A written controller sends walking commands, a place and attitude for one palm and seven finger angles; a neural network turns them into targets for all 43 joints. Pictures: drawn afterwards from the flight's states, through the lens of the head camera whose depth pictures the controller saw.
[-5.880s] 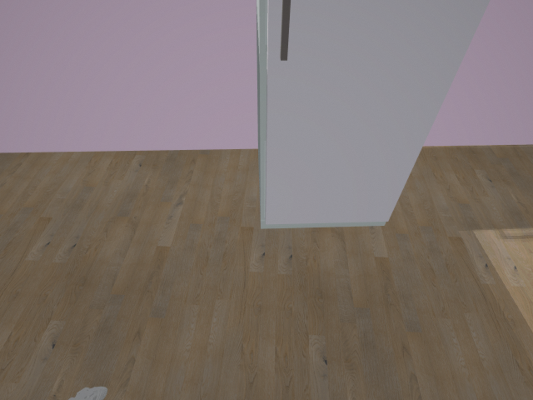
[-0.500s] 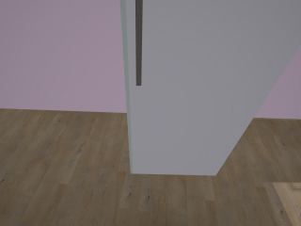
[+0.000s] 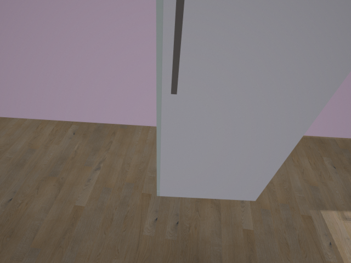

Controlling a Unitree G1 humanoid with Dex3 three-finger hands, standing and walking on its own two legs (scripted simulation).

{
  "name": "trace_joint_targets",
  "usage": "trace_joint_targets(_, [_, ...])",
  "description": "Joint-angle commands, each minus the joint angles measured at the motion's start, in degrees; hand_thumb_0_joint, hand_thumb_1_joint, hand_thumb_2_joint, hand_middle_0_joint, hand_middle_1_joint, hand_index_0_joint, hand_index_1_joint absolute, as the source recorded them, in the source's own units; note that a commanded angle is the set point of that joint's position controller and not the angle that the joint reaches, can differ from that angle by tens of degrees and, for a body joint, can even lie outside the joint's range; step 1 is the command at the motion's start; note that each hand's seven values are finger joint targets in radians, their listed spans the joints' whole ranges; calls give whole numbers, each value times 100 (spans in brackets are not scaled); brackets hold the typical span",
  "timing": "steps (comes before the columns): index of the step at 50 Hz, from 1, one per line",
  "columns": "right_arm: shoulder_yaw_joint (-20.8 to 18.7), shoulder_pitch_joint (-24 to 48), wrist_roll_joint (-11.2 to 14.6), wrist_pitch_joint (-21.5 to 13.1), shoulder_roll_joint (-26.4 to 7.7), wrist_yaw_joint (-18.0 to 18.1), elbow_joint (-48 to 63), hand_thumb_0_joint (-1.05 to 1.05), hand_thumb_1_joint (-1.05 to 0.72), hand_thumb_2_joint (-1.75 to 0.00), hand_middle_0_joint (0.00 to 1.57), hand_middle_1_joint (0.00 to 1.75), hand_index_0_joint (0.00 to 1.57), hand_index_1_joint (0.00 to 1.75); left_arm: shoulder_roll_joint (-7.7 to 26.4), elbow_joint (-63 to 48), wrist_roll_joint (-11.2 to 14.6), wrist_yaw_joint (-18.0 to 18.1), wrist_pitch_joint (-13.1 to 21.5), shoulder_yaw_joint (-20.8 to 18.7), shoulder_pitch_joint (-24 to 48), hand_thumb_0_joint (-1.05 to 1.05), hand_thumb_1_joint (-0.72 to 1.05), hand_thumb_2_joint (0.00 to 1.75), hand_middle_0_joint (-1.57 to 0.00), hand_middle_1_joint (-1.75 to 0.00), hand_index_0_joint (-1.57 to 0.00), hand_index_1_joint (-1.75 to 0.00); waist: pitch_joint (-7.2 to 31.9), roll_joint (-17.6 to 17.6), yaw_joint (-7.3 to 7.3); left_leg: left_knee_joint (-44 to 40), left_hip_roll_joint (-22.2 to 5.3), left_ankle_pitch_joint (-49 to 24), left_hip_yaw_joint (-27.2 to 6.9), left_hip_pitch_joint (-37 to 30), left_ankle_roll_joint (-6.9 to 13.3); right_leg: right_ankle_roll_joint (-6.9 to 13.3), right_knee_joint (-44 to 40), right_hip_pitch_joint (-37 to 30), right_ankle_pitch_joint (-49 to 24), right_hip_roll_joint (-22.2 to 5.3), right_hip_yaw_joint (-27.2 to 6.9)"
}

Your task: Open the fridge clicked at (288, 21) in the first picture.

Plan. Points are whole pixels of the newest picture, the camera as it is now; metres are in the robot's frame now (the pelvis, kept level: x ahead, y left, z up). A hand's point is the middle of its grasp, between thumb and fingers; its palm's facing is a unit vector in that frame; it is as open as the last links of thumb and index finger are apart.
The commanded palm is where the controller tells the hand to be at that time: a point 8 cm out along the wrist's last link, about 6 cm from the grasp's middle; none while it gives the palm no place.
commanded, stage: look again from close up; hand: left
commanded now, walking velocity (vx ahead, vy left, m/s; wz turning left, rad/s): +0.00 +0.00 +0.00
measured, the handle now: (177, 34) +0.58 +0.05 +0.26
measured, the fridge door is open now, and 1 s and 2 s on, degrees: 0 0 0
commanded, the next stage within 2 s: none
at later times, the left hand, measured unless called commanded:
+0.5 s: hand out of the picture -0.11 +0.15 -0.18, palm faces +0.09 -0.98 -0.16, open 7.4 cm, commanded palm none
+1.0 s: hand out of the picture -0.10 +0.19 -0.18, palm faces +0.01 -0.98 -0.20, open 7.4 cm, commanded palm none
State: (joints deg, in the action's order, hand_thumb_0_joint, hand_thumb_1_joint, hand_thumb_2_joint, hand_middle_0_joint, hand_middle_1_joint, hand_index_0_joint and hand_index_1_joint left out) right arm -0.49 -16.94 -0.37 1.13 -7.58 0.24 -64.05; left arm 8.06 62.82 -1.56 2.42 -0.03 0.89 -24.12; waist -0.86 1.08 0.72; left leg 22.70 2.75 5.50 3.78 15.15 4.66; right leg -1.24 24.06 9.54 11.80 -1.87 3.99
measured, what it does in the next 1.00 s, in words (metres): steps on the spot: right foot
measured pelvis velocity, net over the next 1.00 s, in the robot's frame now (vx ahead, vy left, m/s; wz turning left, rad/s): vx -0.07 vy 0.02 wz -0.05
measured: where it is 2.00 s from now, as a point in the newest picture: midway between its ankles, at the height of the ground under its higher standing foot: outside the picture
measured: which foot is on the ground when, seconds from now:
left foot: down 0.00-0.94, up 0.96-1.00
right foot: down 0.00-0.64, up 0.66-0.88, down 0.90-1.00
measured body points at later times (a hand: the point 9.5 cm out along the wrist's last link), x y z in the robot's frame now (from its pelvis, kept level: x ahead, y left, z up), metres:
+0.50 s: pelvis -0.03 +0.00 +0.00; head -0.05 +0.01 +0.45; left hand -0.11 +0.20 -0.16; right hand -0.03 -0.22 -0.16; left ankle +0.08 +0.06 -0.73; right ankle +0.01 -0.13 -0.74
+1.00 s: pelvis -0.07 +0.02 +0.00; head -0.09 +0.03 +0.45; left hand -0.10 +0.24 -0.16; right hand -0.09 -0.20 -0.16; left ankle +0.02 +0.08 -0.73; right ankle -0.12 -0.09 -0.74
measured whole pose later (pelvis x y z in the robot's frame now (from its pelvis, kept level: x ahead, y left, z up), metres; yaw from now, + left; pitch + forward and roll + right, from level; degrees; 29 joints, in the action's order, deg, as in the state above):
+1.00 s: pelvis -0.07 +0.02 +0.00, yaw -3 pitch -3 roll -2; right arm -2.3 -18.6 -0.8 2.0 -7.8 0.7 -62.8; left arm 8.1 62.1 -1.1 2.9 -1.2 -1.4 -23.7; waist 0.5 -1.0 -0.8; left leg 28.5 1.8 9.7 3.6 18.8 -0.1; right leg 1.4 22.9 3.2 17.2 1.4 3.8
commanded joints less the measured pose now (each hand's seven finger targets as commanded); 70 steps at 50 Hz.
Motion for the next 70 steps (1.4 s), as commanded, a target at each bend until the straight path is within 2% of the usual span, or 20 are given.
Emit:
trace_joint_targets(1, [-193,-240,-10,-85,-733,94,264,0,-90,-90,20,30,20,30,393,-88,-36,50,35,-160,-737,0,90,90,-20,-30,-20,-30,-540,-256,4,-1131,-911,2309,-1257,495,-267,205,-355,333,713,-251,-394])
trace_joint_targets(13, [-256,-313,-36,-46,-633,114,289,0,-90,-90,20,30,20,30,191,27,-59,52,4,-234,-1183,0,90,90,-20,-30,-20,-30,-591,-323,58,-1309,-868,2646,-1179,630,-355,242,-192,505,1025,-116,-401])
trace_joint_targets(20, [-266,-323,-40,-7,-562,107,304,0,-90,-90,20,30,20,30,275,5,-51,32,-1,-274,-1178,0,90,90,-20,-30,-20,-30,-626,92,25,-844,-626,2360,-884,479,-407,315,-530,877,1576,-239,-724])
trace_joint_targets(23, [-255,-481,-36,27,-425,106,277,0,-90,-90,20,30,20,30,422,-106,-20,33,0,-315,-815,0,90,90,-20,-30,-20,-30,-568,511,-137,217,-389,1674,-570,-160,-424,448,-1004,1714,2223,-591,-1050])
trace_joint_targets(26, [-339,-1089,-49,121,-376,113,172,0,-90,-90,20,30,20,30,752,-420,-4,84,-37,-440,278,0,90,90,-20,-30,-20,-30,-354,928,-592,2216,-218,1273,-251,-1119,-459,712,-1592,3035,2984,-1065,-1373])
trace_joint_targets(28, [-343,-1462,-23,39,-384,90,107,0,-90,-90,20,30,20,30,887,-645,-18,99,-32,-494,1007,0,90,90,-20,-30,-20,-30,-545,565,-764,1926,-478,1459,-444,-1068,-386,630,-1146,3136,2489,-1047,-1141])
trace_joint_targets(29, [-299,-1456,-28,-23,-345,92,125,0,-90,-90,20,30,20,30,777,-619,-9,75,-47,-471,875,0,90,90,-20,-30,-20,-30,-741,52,-633,1021,-556,1751,-624,-770,-359,556,-574,2956,2384,-784,-1030])
trace_joint_targets(31, [-267,-1057,-126,-132,-600,157,295,0,-90,-90,20,30,20,30,319,-441,51,22,-124,-418,91,0,90,90,-20,-30,-20,-30,-1160,-1733,-192,-1589,-1535,4024,-2501,1285,-129,176,1346,1591,1363,199,-228])
trace_joint_targets(32, [-287,-490,-126,-121,-815,182,410,0,-90,-90,20,30,20,30,196,-240,-34,24,-200,-436,-298,0,90,90,-20,-30,-20,-30,-986,-2069,82,-2280,-1867,4937,-2958,2448,58,141,2638,506,1081,293,-277])
trace_joint_targets(34, [-242,268,-108,-106,-871,174,642,0,-90,-90,20,30,20,30,317,-62,-48,3,-269,-480,-852,0,90,90,-20,-30,-20,-30,-704,-1135,443,-2374,-1728,3967,-2430,2664,5,198,3810,187,1145,261,-343])
trace_joint_targets(36, [-237,180,-108,-130,-823,180,578,0,-90,-90,20,30,20,30,183,-39,-24,-3,-247,-412,-885,0,90,90,-20,-30,-20,-30,-505,-585,356,-2086,-1431,3066,-1845,1569,-110,172,3214,536,1120,189,-226])
trace_joint_targets(38, [-248,-224,-114,-81,-749,207,387,0,-90,-90,20,30,20,30,137,-105,19,10,-243,-341,-778,0,90,90,-20,-30,-20,-30,-249,-755,113,-2070,-1404,2753,-1766,511,-157,228,1890,405,1549,188,-44])
trace_joint_targets(42, [-355,-678,-80,12,-884,172,153,0,-90,-90,20,30,20,30,322,-48,46,53,-196,-366,-1011,0,90,90,-20,-30,-20,-30,-545,-355,68,-1884,-996,2031,-1181,297,-668,394,-908,-705,747,261,49])
trace_joint_targets(44, [-313,-714,-7,-3,-620,157,178,0,-90,-90,20,30,20,30,613,-184,19,109,-117,-390,-778,0,90,90,-20,-30,-20,-30,-526,106,-93,-934,-515,1302,-553,153,-920,660,-1139,-387,811,-502,-715])
trace_joint_targets(46, [-276,-675,-45,20,-410,110,250,0,-90,-90,20,30,20,30,834,-320,17,90,-29,-424,-176,0,90,90,-20,-30,-20,-30,-333,883,-293,567,-281,842,-326,-680,-667,963,-1585,1067,1811,-1034,-1169])
trace_joint_targets(47, [-282,-538,-62,67,-410,99,262,0,-90,-90,20,30,20,30,723,-423,27,99,-6,-390,228,0,90,90,-20,-30,-20,-30,-800,1069,-321,1064,-354,727,-396,-570,-567,966,-1733,1606,1910,-1101,-1231])
trace_joint_targets(51, [-145,-886,-24,-5,-237,104,157,0,-90,-90,20,30,20,30,474,-405,54,68,69,-249,469,0,90,90,-20,-30,-20,-30,-880,43,-509,581,-596,446,-549,-718,-457,681,-959,1632,1297,-721,-894])
trace_joint_targets(54, [-51,-584,-25,-111,-385,190,106,0,-90,-90,20,30,20,30,292,-69,91,37,-7,-176,-348,0,90,90,-20,-30,-20,-30,-813,-798,-71,-851,-988,1042,-1402,73,-244,312,-341,380,462,-209,-511])
trace_joint_targets(58, [-127,-331,-24,-116,-614,181,155,0,-90,-90,20,30,20,30,288,65,47,33,-48,-184,-790,0,90,90,-20,-30,-20,-30,-548,-554,117,-1483,-978,1901,-1539,276,-304,284,-244,-138,455,-173,-353])
trace_joint_targets(70, [-157,-392,-18,-84,-450,155,70,0,-90,-90,20,30,20,30,150,34,10,53,52,-199,-914,0,90,90,-20,-30,-20,-30,-495,-155,-61,-1130,-762,1324,-1103,-287,-389,326,-623,436,675,-269,-470])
